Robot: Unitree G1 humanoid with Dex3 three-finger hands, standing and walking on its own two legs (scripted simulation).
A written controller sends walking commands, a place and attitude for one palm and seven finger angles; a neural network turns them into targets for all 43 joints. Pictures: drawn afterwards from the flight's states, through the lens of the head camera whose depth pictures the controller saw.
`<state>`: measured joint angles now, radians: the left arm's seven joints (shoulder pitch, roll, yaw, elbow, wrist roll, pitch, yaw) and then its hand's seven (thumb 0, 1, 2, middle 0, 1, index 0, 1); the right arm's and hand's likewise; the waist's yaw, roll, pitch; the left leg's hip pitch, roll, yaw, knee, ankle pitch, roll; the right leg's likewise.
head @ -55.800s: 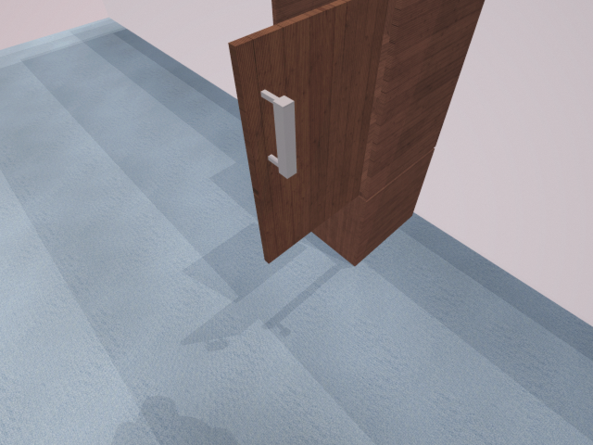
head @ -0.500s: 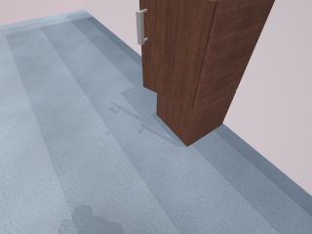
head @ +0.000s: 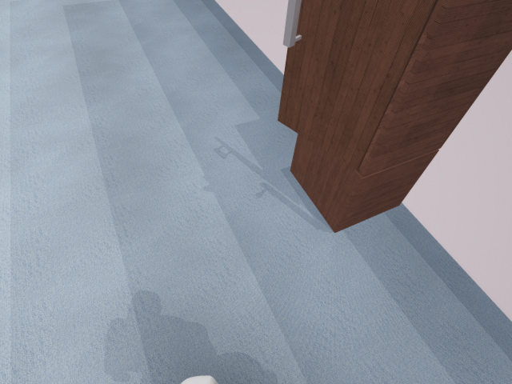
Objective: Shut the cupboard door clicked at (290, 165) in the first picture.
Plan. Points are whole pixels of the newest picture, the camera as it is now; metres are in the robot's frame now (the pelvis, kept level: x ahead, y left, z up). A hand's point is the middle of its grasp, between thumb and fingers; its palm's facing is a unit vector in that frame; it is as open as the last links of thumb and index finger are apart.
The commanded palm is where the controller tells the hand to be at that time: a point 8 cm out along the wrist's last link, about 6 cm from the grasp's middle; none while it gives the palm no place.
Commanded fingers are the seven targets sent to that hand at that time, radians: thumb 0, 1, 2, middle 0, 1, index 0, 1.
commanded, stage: walk to a spot facing it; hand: left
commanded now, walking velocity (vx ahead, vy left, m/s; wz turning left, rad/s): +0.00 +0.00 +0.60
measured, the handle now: (297, 15) +1.04 -0.08 +0.09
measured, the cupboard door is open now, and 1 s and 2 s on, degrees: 21 21 21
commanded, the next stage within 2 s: turn to face it in 1.54 s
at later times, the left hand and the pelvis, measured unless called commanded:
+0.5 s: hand out of the picture +0.04 +0.21 -0.14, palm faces +0.27 -0.92 -0.29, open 7.4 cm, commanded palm none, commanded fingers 0.00 0.90 0.90 -0.20 -0.30 -0.20 -0.30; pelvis -0.01 -0.03 +0.01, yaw +16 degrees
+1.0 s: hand out of the picture -0.11 +0.12 -0.17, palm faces +0.67 -0.72 -0.19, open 7.4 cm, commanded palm none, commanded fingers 0.00 0.90 0.90 -0.20 -0.30 -0.20 -0.30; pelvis +0.08 +0.06 -0.01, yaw +38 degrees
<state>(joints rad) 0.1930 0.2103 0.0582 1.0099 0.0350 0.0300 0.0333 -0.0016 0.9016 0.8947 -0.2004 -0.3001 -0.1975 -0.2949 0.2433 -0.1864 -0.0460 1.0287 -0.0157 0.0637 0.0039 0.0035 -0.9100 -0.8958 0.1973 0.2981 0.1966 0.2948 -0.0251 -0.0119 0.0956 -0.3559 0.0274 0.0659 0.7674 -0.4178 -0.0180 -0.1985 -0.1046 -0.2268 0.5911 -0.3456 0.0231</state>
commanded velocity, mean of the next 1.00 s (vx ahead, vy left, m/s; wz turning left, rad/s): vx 0.22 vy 0.00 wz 0.57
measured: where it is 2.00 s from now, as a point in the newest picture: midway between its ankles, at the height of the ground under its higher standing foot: (149, 333)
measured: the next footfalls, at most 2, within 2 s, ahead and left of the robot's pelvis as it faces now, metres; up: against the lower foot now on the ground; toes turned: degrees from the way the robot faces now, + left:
right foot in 0.50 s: +0.05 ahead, -0.14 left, +0.00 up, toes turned +17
left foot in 1.00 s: +0.13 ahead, +0.19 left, +0.00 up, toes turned +44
